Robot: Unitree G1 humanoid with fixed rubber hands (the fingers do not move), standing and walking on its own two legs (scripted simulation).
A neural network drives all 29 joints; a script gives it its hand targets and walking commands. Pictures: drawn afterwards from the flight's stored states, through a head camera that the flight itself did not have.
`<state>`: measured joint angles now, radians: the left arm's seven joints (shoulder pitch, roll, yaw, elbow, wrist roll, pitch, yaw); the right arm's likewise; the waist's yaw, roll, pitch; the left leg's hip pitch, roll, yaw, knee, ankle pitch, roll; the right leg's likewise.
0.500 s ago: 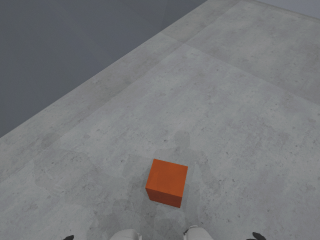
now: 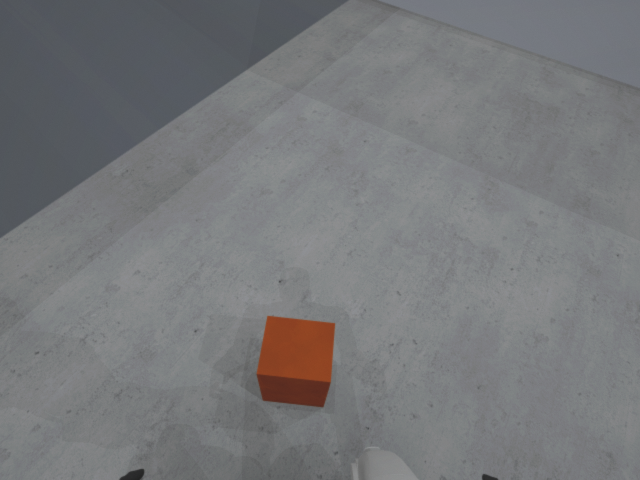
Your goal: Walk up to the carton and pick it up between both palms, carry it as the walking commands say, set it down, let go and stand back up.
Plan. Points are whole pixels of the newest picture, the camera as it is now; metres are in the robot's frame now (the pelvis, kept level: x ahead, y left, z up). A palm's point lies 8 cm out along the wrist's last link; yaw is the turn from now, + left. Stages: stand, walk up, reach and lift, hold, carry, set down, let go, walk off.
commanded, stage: walk up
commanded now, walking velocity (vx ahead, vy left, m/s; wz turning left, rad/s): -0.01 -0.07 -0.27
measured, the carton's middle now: (296, 364) +0.45 +0.04 -0.64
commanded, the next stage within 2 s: none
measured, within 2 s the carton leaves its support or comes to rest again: neither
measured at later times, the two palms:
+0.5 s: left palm out of the picture +0.03 +0.24 -0.13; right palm out of the picture +0.01 -0.27 -0.12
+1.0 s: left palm out of the picture +0.05 +0.25 -0.13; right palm out of the picture +0.02 -0.26 -0.13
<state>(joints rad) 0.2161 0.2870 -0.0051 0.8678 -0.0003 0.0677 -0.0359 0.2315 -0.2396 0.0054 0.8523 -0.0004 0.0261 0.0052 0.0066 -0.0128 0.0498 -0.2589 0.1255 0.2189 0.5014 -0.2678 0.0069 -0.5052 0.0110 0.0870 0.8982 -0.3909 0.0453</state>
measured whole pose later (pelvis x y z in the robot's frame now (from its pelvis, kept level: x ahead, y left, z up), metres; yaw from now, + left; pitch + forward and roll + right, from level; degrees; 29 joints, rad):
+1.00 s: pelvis -0.01 +0.01 +0.00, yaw -7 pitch +2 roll +0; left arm 0.25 0.21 0.00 0.99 0.00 0.01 0.03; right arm 0.26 -0.28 0.01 0.86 0.00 0.06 0.01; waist 0.01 0.03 0.01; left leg -0.30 0.05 0.14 0.81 -0.43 0.01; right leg -0.30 0.00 0.11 0.50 -0.25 0.01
